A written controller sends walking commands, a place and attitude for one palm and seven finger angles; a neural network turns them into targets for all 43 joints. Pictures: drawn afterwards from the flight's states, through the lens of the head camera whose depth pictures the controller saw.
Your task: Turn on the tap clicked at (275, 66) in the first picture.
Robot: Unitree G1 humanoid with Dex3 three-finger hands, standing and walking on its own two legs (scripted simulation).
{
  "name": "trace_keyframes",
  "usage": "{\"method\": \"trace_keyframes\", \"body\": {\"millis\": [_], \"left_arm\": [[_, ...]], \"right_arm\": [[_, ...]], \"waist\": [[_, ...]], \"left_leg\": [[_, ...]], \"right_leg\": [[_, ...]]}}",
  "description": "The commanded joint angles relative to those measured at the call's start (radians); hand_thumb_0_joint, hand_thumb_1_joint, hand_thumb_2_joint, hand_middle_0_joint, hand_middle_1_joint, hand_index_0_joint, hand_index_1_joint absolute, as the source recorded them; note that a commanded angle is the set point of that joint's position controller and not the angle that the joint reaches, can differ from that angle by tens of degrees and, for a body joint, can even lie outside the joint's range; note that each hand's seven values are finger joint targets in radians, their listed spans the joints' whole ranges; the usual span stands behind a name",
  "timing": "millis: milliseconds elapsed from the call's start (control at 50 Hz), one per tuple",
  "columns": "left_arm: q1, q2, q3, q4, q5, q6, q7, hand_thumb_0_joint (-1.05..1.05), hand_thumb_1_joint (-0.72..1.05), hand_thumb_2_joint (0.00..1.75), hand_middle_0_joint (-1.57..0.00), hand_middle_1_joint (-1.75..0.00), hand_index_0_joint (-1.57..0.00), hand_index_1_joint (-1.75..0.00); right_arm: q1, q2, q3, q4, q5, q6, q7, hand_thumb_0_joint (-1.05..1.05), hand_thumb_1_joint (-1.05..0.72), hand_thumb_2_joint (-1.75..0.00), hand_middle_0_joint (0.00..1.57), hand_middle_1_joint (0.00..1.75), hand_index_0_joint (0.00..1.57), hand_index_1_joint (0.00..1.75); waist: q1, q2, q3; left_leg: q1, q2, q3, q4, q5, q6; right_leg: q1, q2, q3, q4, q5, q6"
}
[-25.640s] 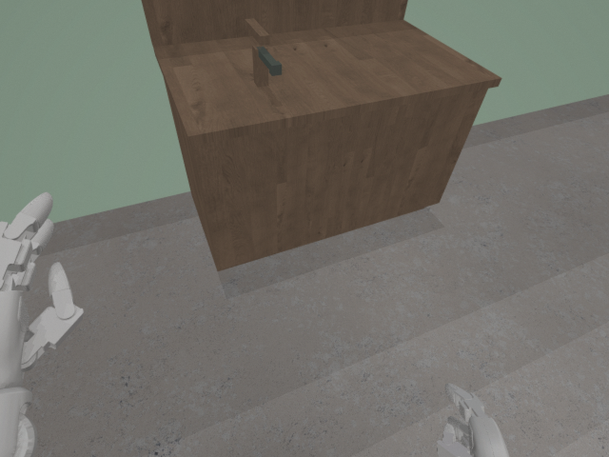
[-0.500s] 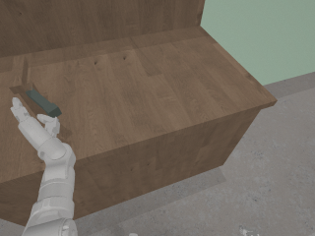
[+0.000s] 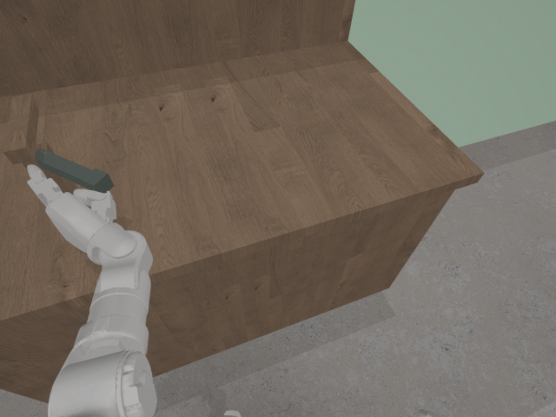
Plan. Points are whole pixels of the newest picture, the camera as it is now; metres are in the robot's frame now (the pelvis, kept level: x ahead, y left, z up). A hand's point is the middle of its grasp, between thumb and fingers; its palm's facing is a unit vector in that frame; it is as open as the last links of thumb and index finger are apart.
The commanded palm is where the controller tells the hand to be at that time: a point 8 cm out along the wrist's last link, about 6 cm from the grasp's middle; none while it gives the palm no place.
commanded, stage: push the lever round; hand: left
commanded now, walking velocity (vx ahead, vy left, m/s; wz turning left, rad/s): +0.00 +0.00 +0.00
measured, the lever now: (98, 183) +0.44 +0.28 +0.08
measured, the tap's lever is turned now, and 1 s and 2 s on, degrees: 44 75 77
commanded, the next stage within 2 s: lift the hand up off the lever in 0.92 s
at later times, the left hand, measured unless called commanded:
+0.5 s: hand (128, 180) +0.46 +0.24 +0.07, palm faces +0.86 -0.49 -0.10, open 7.6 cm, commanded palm +0.40 +0.25 +0.08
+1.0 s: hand (130, 166) +0.48 +0.24 +0.08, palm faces +0.85 -0.51 -0.12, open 7.9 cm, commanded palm +0.43 +0.25 +0.08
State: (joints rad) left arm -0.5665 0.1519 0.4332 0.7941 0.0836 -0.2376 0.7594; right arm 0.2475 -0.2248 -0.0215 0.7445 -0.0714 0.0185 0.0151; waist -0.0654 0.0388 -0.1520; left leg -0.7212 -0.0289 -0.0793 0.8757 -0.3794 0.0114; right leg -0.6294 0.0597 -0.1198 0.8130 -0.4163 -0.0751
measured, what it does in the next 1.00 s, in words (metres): stands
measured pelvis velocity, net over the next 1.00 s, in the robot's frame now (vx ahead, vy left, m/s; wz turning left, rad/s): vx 0.01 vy -0.01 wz -0.01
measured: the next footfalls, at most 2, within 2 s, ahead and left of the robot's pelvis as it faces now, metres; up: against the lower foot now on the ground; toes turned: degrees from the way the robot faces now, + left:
none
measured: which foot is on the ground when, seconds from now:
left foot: down 0.00-1.00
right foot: down 0.00-1.00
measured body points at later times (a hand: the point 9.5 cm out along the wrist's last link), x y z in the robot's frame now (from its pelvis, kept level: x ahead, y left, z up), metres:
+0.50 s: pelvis +0.01 -0.01 +0.00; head +0.06 +0.00 +0.44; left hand +0.41 +0.26 +0.08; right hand +0.04 -0.26 -0.13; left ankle +0.03 +0.11 -0.70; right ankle -0.01 -0.07 -0.70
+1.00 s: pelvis +0.01 -0.01 +0.00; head +0.08 +0.00 +0.44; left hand +0.44 +0.27 +0.09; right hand +0.02 -0.27 -0.13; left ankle +0.03 +0.11 -0.70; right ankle -0.01 -0.07 -0.70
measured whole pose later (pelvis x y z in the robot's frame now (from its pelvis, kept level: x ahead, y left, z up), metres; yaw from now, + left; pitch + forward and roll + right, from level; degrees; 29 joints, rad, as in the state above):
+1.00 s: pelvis +0.01 -0.01 +0.00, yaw -1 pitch +18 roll -2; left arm -0.84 0.29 0.57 1.12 0.18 -0.24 0.86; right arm 0.34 -0.23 -0.02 0.75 -0.11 0.06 0.07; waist -0.14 0.04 -0.17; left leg -0.80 -0.01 -0.08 0.87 -0.38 0.00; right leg -0.71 0.08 -0.12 0.81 -0.41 -0.09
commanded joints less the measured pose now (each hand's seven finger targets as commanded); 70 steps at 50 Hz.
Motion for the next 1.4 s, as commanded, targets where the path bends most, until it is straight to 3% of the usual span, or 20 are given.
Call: {"method": "trace_keyframes", "body": {"millis": [0,60,120,140,220,240,260,340,540,600,660,720,820,860,1000,1040,1100,1220,1240,1380], "left_arm": [[-0.493,0.182,-0.038,-0.155,0.044,-0.054,0.019,0.0,0.9,0.9,-0.15,-0.15,-0.15,-0.15],[-0.524,0.183,-0.023,-0.138,0.054,-0.056,0.042,0.0,0.9,0.9,-0.15,-0.15,-0.15,-0.15],[-0.536,0.163,-0.025,-0.09,0.058,-0.05,0.062,0.0,0.9,0.9,-0.15,-0.15,-0.15,-0.15],[-0.533,0.199,0.011,-0.062,0.068,-0.046,0.07,0.0,0.9,0.9,-0.15,-0.15,-0.15,-0.15],[-0.579,0.203,0.016,-0.043,0.076,-0.044,0.091,0.0,0.9,0.9,-0.15,-0.15,-0.15,-0.15],[-0.564,0.232,0.047,-0.041,0.085,-0.044,0.098,0.0,0.9,0.9,-0.15,-0.15,-0.15,-0.15],[-0.57,0.195,0.02,-0.032,0.082,-0.039,0.101,0.0,0.9,0.9,-0.15,-0.15,-0.15,-0.15],[-0.583,0.246,0.068,0.004,0.097,-0.026,0.119,0.0,0.9,0.9,-0.15,-0.15,-0.15,-0.15],[-0.628,0.297,0.088,0.029,0.121,-0.044,0.114,0.0,0.9,0.9,-0.15,-0.15,-0.15,-0.15],[-0.647,0.288,0.069,0.05,0.12,-0.046,0.109,0.0,0.9,0.9,-0.15,-0.15,-0.15,-0.15],[-0.684,0.301,0.071,0.061,0.122,-0.051,0.106,0.0,0.9,0.9,-0.15,-0.15,-0.15,-0.15],[-0.678,0.314,0.078,0.082,0.118,-0.049,0.104,0.0,0.9,0.9,-0.15,-0.15,-0.15,-0.15],[-0.715,0.335,0.08,0.134,0.122,-0.042,0.097,0.0,0.9,0.9,-0.15,-0.15,-0.15,-0.15],[-0.73,0.34,0.083,0.118,0.123,-0.048,0.095,0.0,0.9,0.9,-0.15,-0.15,-0.15,-0.15],[-0.702,0.382,0.122,0.148,0.114,-0.044,0.09,0.0,0.9,0.9,-0.15,-0.15,-0.15,-0.15],[-0.683,0.402,0.142,0.106,0.114,-0.05,0.088,0.0,0.9,0.9,-0.15,-0.15,-0.15,-0.15],[-0.664,0.314,0.079,0.071,0.106,-0.049,0.08,0.0,0.9,0.9,-0.15,-0.15,-0.15,-0.15],[-0.599,0.321,0.105,0.014,0.09,-0.033,0.091,0.0,0.9,0.9,-0.15,-0.15,-0.15,-0.15],[-0.615,0.335,0.116,-0.011,0.092,-0.034,0.093,0.0,0.9,0.9,-0.15,-0.15,-0.15,-0.15],[-0.625,0.259,0.051,-0.049,0.1,-0.015,0.09,0.0,0.9,0.9,-0.15,-0.15,-0.15,-0.15]], "right_arm": [[0.012,-0.137,-0.044,-0.089,-0.006,-0.026,-0.008,0.0,-0.9,-0.9,0.2,0.3,0.2,0.3],[0.029,-0.136,-0.047,-0.083,-0.015,-0.021,-0.001,0.0,-0.9,-0.9,0.2,0.3,0.2,0.3],[0.038,-0.136,-0.048,-0.081,-0.022,-0.016,0.009,0.0,-0.9,-0.9,0.2,0.3,0.2,0.3],[0.045,-0.141,-0.05,-0.071,-0.025,-0.012,0.009,0.0,-0.9,-0.9,0.2,0.3,0.2,0.3],[0.063,-0.14,-0.052,-0.076,-0.029,-0.002,0.02,0.0,-0.9,-0.9,0.2,0.3,0.2,0.3],[0.068,-0.143,-0.055,-0.074,-0.03,0.002,0.021,0.0,-0.9,-0.9,0.2,0.3,0.2,0.3],[0.074,-0.139,-0.053,-0.076,-0.031,0.004,0.026,0.0,-0.9,-0.9,0.2,0.3,0.2,0.3],[0.089,-0.144,-0.055,-0.067,-0.033,0.014,0.033,0.0,-0.9,-0.9,0.2,0.3,0.2,0.3],[0.127,-0.147,-0.057,-0.062,-0.037,0.02,0.037,0.0,-0.9,-0.9,0.2,0.3,0.2,0.3],[0.133,-0.145,-0.055,-0.064,-0.035,0.022,0.035,0.0,-0.9,-0.9,0.2,0.3,0.2,0.3],[0.143,-0.147,-0.052,-0.059,-0.037,0.02,0.036,0.0,-0.9,-0.9,0.2,0.3,0.2,0.3],[0.152,-0.148,-0.052,-0.062,-0.037,0.022,0.034,0.0,-0.9,-0.9,0.2,0.3,0.2,0.3],[0.165,-0.154,-0.048,-0.058,-0.036,0.021,0.034,0.0,-0.9,-0.9,0.2,0.3,0.2,0.3],[0.178,-0.153,-0.048,-0.056,-0.038,0.022,0.036,0.0,-0.9,-0.9,0.2,0.3,0.2,0.3],[0.21,-0.16,-0.047,-0.058,-0.039,0.026,0.045,0.0,-0.9,-0.9,0.2,0.3,0.2,0.3],[0.216,-0.16,-0.051,-0.062,-0.038,0.032,0.046,0.0,-0.9,-0.9,0.2,0.3,0.2,0.3],[0.211,-0.154,-0.053,-0.064,-0.037,0.031,0.056,0.0,-0.9,-0.9,0.2,0.3,0.2,0.3],[0.195,-0.159,-0.059,-0.067,-0.035,0.031,0.061,0.0,-0.9,-0.9,0.2,0.3,0.2,0.3],[0.191,-0.161,-0.06,-0.066,-0.035,0.033,0.059,0.0,-0.9,-0.9,0.2,0.3,0.2,0.3],[0.171,-0.155,-0.062,-0.061,-0.038,0.028,0.062,0.0,-0.9,-0.9,0.2,0.3,0.2,0.3]], "waist": [[-0.04,0.02,-0.28],[-0.04,0.049,-0.322],[-0.048,0.017,-0.319],[-0.041,0.016,-0.31],[-0.05,-0.007,-0.334],[-0.032,0.027,-0.346],[-0.045,0.018,-0.345],[-0.046,0.009,-0.327],[-0.059,0.033,-0.333],[-0.075,0.003,-0.318],[-0.076,0.053,-0.306],[-0.082,0.005,-0.331],[-0.097,0.008,-0.308],[-0.092,0.049,-0.335],[-0.089,0.008,-0.363],[-0.066,0.06,-0.395],[-0.076,0.068,-0.383],[-0.059,0.028,-0.359],[-0.054,0.06,-0.355],[-0.063,0.058,-0.334]], "left_leg": [[0.188,0.004,-0.002,-0.085,0.19,0.021],[0.211,0.005,-0.004,-0.079,0.225,0.017],[0.197,0.006,-0.003,-0.075,0.227,0.017],[0.183,0.008,-0.007,-0.073,0.226,0.017],[0.17,0.007,0.002,-0.069,0.23,0.022],[0.175,0.007,0.0,-0.069,0.249,0.019],[0.182,0.007,0.005,-0.067,0.264,0.021],[0.156,0.009,0.005,-0.064,0.254,0.025],[0.146,0.008,0.017,-0.061,0.249,0.035],[0.131,0.009,0.019,-0.066,0.219,0.038],[0.142,0.008,0.016,-0.072,0.219,0.038],[0.127,0.007,0.018,-0.066,0.215,0.041],[0.094,0.007,0.02,-0.067,0.182,0.044],[0.125,0.006,0.018,-0.064,0.214,0.042],[0.103,0.008,0.022,-0.051,0.244,0.043],[0.145,0.008,0.021,-0.056,0.294,0.039],[0.209,0.012,0.02,-0.061,0.343,0.035],[0.209,0.012,0.019,-0.08,0.342,0.036],[0.219,0.013,0.017,-0.082,0.357,0.034],[0.28,0.019,0.005,-0.1,0.39,0.024]], "right_leg": [[0.097,-0.044,0.084,-0.126,0.255,0.051],[0.093,-0.042,0.077,-0.113,0.271,0.049],[0.087,-0.039,0.071,-0.113,0.271,0.052],[0.08,-0.039,0.071,-0.109,0.267,0.05],[0.106,-0.042,0.074,-0.112,0.29,0.056],[0.106,-0.04,0.075,-0.104,0.295,0.052],[0.107,-0.04,0.072,-0.107,0.314,0.055],[0.11,-0.042,0.074,-0.111,0.318,0.058],[0.124,-0.044,0.087,-0.119,0.345,0.063],[0.124,-0.044,0.088,-0.127,0.326,0.069],[0.1,-0.043,0.088,-0.129,0.307,0.064],[0.125,-0.044,0.093,-0.132,0.329,0.072],[0.111,-0.047,0.1,-0.139,0.311,0.076],[0.105,-0.043,0.097,-0.13,0.326,0.072],[0.147,-0.048,0.1,-0.127,0.412,0.085],[0.165,-0.043,0.094,-0.119,0.434,0.075],[0.145,-0.031,0.081,-0.132,0.437,0.071],[0.184,-0.027,0.074,-0.139,0.442,0.069],[0.18,-0.03,0.075,-0.135,0.444,0.064],[0.14,-0.021,0.058,-0.142,0.401,0.055]]}}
